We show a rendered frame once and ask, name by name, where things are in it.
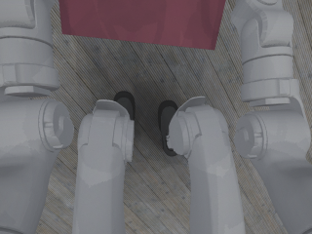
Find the left robot thigh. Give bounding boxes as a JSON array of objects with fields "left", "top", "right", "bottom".
[{"left": 72, "top": 109, "right": 135, "bottom": 234}]

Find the left robot foot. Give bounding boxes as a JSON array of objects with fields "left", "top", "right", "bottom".
[{"left": 114, "top": 91, "right": 136, "bottom": 121}]

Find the robot right upper arm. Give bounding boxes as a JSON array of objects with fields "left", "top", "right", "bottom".
[{"left": 233, "top": 109, "right": 312, "bottom": 234}]

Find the robot left upper arm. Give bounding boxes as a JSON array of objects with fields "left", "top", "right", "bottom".
[{"left": 0, "top": 98, "right": 74, "bottom": 234}]

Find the robot right forearm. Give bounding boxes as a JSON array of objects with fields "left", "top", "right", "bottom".
[{"left": 230, "top": 0, "right": 311, "bottom": 147}]

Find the carton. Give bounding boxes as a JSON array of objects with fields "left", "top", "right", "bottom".
[{"left": 58, "top": 0, "right": 226, "bottom": 50}]

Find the robot left forearm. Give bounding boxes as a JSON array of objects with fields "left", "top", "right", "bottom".
[{"left": 0, "top": 0, "right": 59, "bottom": 103}]

